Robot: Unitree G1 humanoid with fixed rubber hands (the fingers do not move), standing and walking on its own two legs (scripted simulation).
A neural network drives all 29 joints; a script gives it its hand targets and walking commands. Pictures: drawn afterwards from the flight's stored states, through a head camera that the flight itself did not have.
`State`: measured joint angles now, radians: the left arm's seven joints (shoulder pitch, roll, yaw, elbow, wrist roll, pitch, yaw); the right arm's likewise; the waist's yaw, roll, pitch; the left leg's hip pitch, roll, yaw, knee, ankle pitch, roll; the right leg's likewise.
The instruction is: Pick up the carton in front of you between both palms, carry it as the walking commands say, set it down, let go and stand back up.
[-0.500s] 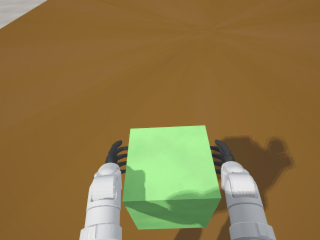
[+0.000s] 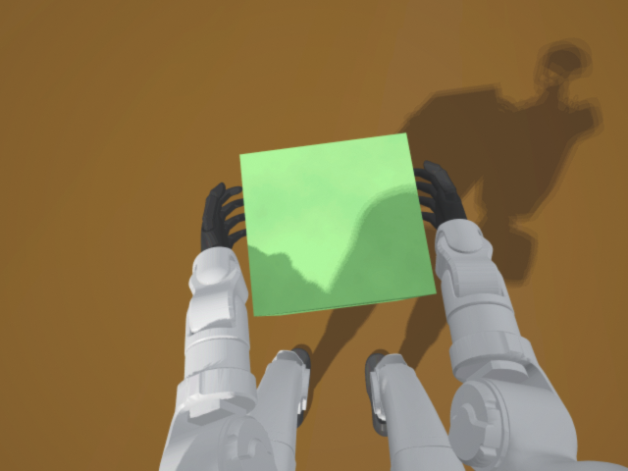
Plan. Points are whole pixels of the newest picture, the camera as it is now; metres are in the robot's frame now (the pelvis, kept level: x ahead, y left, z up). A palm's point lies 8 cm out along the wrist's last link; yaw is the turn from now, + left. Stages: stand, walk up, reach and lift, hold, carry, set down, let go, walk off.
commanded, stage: set down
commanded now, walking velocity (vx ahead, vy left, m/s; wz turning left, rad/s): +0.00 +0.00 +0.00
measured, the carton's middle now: (332, 240) +0.40 +0.02 -0.16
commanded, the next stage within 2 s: none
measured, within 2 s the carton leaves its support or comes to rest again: rests again in 1.76 s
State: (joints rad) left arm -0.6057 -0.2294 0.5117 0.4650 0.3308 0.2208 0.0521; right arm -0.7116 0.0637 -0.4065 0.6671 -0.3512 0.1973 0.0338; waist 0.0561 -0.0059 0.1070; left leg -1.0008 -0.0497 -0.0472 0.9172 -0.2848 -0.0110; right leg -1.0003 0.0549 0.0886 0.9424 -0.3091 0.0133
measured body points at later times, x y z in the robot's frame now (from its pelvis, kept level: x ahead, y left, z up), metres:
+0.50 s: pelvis +0.00 -0.02 -0.13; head +0.25 -0.02 +0.25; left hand +0.42 +0.19 -0.21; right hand +0.47 -0.11 -0.23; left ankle +0.08 +0.12 -0.67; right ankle +0.07 -0.12 -0.67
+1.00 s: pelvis -0.04 -0.01 -0.25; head +0.28 -0.01 +0.07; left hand +0.43 +0.21 -0.37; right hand +0.51 -0.08 -0.38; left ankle +0.08 +0.12 -0.67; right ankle +0.07 -0.12 -0.67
